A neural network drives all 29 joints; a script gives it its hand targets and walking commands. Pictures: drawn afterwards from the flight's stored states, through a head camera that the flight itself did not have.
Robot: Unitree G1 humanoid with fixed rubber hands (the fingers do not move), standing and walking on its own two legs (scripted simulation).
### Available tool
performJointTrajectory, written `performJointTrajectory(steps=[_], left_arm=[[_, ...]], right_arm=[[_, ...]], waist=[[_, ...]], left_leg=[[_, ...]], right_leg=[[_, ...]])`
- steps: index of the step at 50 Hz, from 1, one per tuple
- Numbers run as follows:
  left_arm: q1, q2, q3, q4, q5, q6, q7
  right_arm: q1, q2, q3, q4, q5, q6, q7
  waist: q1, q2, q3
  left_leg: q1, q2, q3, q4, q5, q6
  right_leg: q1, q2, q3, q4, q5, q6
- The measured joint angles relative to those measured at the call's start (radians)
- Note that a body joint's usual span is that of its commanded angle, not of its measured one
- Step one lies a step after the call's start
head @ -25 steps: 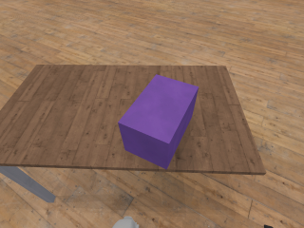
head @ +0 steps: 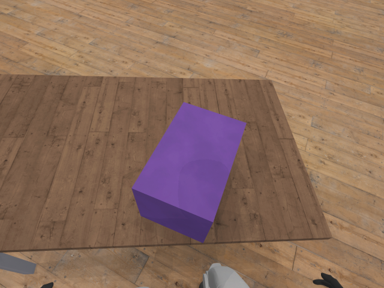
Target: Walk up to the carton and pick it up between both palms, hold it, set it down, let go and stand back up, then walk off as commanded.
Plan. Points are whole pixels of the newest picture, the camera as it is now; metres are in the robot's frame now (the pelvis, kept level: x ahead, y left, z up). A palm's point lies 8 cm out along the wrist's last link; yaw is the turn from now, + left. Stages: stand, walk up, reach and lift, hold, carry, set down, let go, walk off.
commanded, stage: walk up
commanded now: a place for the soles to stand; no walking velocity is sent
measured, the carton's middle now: (193, 170) +0.39 -0.01 -0.06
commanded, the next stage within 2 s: none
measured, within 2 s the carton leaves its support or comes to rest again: neither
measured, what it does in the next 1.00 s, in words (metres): walks backwards: right foot, then left foot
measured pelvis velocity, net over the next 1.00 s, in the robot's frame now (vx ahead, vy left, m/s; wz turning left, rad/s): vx -0.11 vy -0.03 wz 0.03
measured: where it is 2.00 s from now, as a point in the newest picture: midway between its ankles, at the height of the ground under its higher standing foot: outside the picture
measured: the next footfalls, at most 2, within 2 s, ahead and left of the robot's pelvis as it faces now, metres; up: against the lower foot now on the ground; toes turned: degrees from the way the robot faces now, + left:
right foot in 0.06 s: +0.10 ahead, -0.11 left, +0.00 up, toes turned +0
left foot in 0.54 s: -0.02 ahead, +0.11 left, +0.00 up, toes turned +3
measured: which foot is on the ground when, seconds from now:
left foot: down 0.00-0.08, up 0.10-0.52, down 0.54-0.96, up 0.98-1.00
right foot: up 0.00-0.04, down 0.06-0.62, up 0.64-0.94, down 0.96-1.00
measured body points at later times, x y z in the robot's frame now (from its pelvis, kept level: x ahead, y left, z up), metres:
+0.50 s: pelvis -0.06 -0.03 -0.01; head -0.04 -0.05 +0.44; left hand +0.05 +0.30 -0.09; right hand +0.01 -0.36 -0.13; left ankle -0.07 +0.12 -0.71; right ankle +0.06 -0.11 -0.73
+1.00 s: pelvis -0.11 -0.03 +0.00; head -0.10 -0.04 +0.45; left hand -0.14 +0.31 -0.11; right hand +0.02 -0.36 -0.10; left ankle -0.06 +0.10 -0.72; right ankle -0.17 -0.14 -0.73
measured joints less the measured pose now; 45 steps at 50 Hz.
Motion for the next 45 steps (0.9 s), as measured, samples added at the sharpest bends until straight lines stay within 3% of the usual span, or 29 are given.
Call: performJointTrajectory(steps=[3,5,6,8,10,14,17,21,25,28,31,33,36,39,41,45], left_arm=[[0.015,-0.006,0.001,0.009,0.012,0.011,-0.005],[0.006,-0.03,0.004,0.028,0.022,0.015,-0.008],[0.004,-0.037,0.002,0.027,0.028,0.017,-0.011],[-0.002,-0.04,-0.007,0.015,0.036,0.015,-0.013],[-0.003,-0.039,-0.004,0.007,0.039,0.01,-0.01],[-0.021,-0.039,0.01,-0.004,0.039,0.018,-0.003],[-0.05,-0.049,0.015,-0.024,0.04,0.011,-0.003],[-0.061,-0.055,0.022,-0.045,0.042,0.007,-0.016],[-0.048,-0.034,0.03,-0.036,0.049,0.023,-0.031],[-0.041,-0.011,0.037,-0.013,0.047,0.044,-0.038],[-0.026,-0.003,0.045,0.025,0.041,0.06,-0.039],[-0.01,-0.013,0.045,0.065,0.034,0.069,-0.043],[0.008,-0.02,0.044,0.104,0.029,0.066,-0.057],[0.03,-0.014,0.05,0.128,0.019,0.058,-0.058],[0.051,-0.002,0.052,0.136,0.021,0.056,-0.056],[0.114,0.01,0.063,0.148,0.027,0.037,-0.051]], right_arm=[[-0.026,-0.009,-0.003,-0.006,0.007,0.023,0.0],[-0.058,-0.027,-0.01,0.005,0.018,0.038,-0.001],[-0.066,-0.031,-0.012,0.009,0.025,0.045,-0.003],[-0.069,-0.028,-0.01,0.011,0.027,0.06,-0.014],[-0.075,-0.021,0.001,0.021,0.026,0.07,-0.019],[-0.057,-0.019,0.005,0.018,0.026,0.064,-0.019],[-0.007,-0.036,0.007,0.048,0.021,0.056,-0.021],[0.048,-0.051,0.007,0.108,0.004,0.048,-0.023],[0.088,-0.054,-0.002,0.14,-0.014,0.032,-0.013],[0.114,-0.052,-0.017,0.154,-0.02,0.022,-0.001],[0.127,-0.041,-0.026,0.163,-0.034,0.026,0.009],[0.139,-0.028,-0.025,0.166,-0.04,0.032,0.01],[0.129,0.001,-0.009,0.168,-0.044,0.031,0.0],[0.091,0.024,-0.001,0.146,-0.036,0.01,-0.004],[0.051,0.031,-0.005,0.127,-0.033,0.002,-0.002],[-0.015,0.013,-0.027,0.069,-0.042,0.005,0.018]], waist=[[0.012,0.023,-0.013],[0.013,0.092,-0.003],[0.01,0.114,-0.004],[0.022,0.124,-0.007],[0.045,0.117,-0.014],[0.03,0.127,-0.034],[0.034,0.143,-0.048],[0.031,0.128,-0.072],[0.016,0.078,-0.095],[0.015,0.036,-0.116],[0.02,-0.007,-0.127],[-0.002,-0.001,-0.162],[-0.029,0.019,-0.174],[-0.018,0.019,-0.171],[-0.003,0.004,-0.161],[0.023,0.013,-0.133]], left_leg=[[-0.048,0.005,0.02,0.089,-0.049,-0.015],[-0.078,0.043,0.004,0.162,-0.085,-0.015],[-0.098,0.035,-0.029,0.203,-0.129,-0.004],[-0.143,-0.036,-0.112,0.354,-0.274,-0.002],[-0.169,-0.092,-0.161,0.489,-0.336,0.0],[-0.187,-0.123,-0.259,0.589,-0.284,-0.006],[-0.154,-0.098,-0.279,0.537,-0.23,-0.03],[-0.097,-0.065,-0.235,0.389,-0.256,-0.046],[-0.043,-0.037,-0.15,0.214,-0.283,-0.018],[-0.013,-0.034,-0.101,0.129,-0.155,0.002],[-0.01,-0.039,-0.08,0.145,-0.112,-0.006],[-0.029,-0.025,-0.092,0.154,-0.173,0.01],[-0.031,0.0,-0.129,0.081,-0.122,0.022],[-0.05,0.008,-0.134,-0.018,0.036,0.002],[-0.07,-0.001,-0.12,-0.05,0.072,-0.01],[-0.092,0.002,-0.088,-0.057,0.075,0.004]], right_leg=[[0.075,0.002,-0.026,-0.135,0.042,-0.008],[0.086,0.038,-0.044,-0.149,-0.005,-0.03],[0.08,0.044,-0.055,-0.143,0.005,-0.039],[0.069,0.031,-0.054,-0.135,0.024,-0.052],[0.062,0.02,-0.031,-0.15,0.042,-0.057],[0.054,0.011,-0.043,-0.225,0.101,-0.055],[0.053,0.014,-0.067,-0.258,0.13,-0.058],[0.053,0.004,-0.094,-0.259,0.139,-0.064],[0.061,-0.018,-0.12,-0.239,0.136,-0.058],[0.052,-0.028,-0.13,-0.21,0.132,-0.048],[0.038,-0.031,-0.106,-0.157,0.053,-0.029],[0.002,0.005,-0.07,-0.059,-0.129,-0.001],[-0.004,0.055,-0.01,0.131,-0.134,0.014],[0.036,0.067,0.056,0.182,-0.107,0.02],[0.072,0.048,0.076,0.174,-0.11,0.025],[0.192,0.012,0.012,-0.036,-0.203,0.04]])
